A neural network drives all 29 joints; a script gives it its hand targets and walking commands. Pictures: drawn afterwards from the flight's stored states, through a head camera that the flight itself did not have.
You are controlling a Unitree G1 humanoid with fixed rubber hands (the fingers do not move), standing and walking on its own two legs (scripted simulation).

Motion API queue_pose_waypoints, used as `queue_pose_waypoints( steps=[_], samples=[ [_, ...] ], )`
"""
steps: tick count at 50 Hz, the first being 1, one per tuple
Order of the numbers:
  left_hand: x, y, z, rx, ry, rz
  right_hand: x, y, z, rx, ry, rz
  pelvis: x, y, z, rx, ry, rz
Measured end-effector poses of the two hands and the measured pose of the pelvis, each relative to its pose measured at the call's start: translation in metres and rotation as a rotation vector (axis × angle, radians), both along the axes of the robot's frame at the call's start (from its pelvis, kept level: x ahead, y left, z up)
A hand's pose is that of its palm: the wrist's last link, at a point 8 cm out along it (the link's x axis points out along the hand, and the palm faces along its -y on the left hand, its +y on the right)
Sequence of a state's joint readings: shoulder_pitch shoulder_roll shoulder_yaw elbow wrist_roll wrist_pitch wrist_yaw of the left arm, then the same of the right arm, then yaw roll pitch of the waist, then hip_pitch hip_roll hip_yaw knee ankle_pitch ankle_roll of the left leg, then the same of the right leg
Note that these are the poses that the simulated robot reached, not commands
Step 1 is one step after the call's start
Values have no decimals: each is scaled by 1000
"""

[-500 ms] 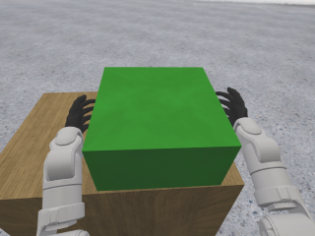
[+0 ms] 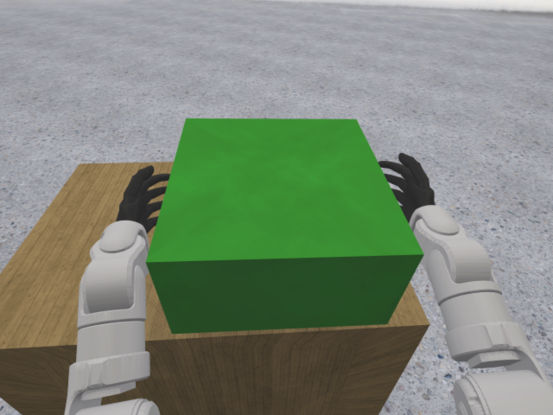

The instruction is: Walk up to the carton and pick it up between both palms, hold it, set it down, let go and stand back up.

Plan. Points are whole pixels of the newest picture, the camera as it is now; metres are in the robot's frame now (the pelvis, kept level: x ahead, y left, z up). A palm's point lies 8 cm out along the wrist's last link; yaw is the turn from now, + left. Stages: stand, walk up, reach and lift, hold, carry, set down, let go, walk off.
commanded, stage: hold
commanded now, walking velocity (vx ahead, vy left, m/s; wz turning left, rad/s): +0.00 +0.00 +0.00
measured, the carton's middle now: (277, 211) +0.40 +0.01 +0.14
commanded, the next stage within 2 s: none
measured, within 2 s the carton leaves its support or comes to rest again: neither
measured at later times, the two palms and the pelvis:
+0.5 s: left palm (135, 223) +0.35 +0.20 +0.17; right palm (416, 208) +0.36 -0.19 +0.18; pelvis +0.00 +0.00 +0.00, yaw +0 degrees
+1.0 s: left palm (136, 223) +0.35 +0.20 +0.17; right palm (417, 207) +0.36 -0.19 +0.18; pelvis +0.00 +0.00 +0.00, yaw +0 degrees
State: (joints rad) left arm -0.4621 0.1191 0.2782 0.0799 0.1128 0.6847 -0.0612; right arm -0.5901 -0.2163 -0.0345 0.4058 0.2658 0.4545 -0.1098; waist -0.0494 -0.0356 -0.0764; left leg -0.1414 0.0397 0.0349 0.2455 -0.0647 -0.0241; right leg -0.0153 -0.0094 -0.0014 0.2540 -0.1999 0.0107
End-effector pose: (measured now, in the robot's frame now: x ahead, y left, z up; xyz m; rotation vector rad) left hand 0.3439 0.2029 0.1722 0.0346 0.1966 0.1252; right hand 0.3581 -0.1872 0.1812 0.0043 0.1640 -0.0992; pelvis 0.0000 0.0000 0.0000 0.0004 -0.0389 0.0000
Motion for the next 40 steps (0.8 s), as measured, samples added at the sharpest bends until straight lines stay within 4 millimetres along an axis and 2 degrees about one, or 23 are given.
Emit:
queue_pose_waypoints(
  steps=[40],
  samples=[
    [0,-1,0,-2,-1,0,0,-1,1,2,-3,-1,1,0,0,0,-4,-2]
  ],
)
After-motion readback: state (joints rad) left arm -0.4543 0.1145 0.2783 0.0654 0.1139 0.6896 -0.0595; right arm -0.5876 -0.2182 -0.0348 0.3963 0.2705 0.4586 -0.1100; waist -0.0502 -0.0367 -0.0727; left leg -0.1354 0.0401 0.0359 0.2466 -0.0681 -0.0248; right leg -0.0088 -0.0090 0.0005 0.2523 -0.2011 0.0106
